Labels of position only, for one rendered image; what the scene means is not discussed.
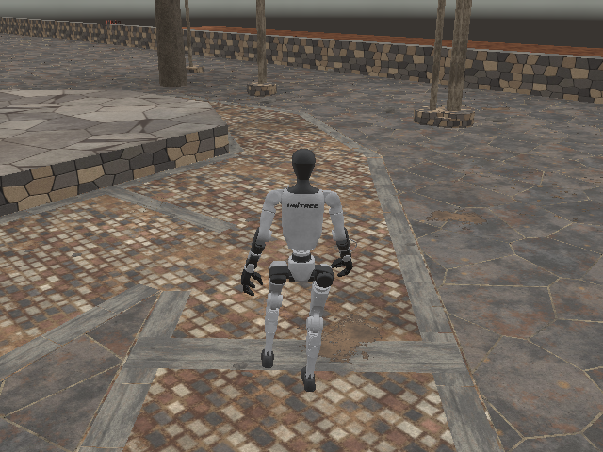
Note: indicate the robot right forearm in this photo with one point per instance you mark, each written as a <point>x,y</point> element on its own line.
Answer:
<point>344,248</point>

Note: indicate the robot right upper arm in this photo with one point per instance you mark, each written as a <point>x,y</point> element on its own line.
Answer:
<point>336,213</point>

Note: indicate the left robot thigh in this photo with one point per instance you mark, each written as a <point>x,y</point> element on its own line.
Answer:
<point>278,273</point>

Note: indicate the right robot hand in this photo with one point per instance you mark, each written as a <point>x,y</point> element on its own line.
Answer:
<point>339,263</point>

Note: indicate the robot left forearm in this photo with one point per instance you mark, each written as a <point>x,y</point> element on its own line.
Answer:
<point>254,254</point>

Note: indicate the robot left shin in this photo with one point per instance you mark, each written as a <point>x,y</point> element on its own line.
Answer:
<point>271,322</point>

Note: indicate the robot left upper arm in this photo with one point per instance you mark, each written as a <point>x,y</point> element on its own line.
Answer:
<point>273,198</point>

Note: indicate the left robot hand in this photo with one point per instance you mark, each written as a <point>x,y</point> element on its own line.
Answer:
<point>245,281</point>

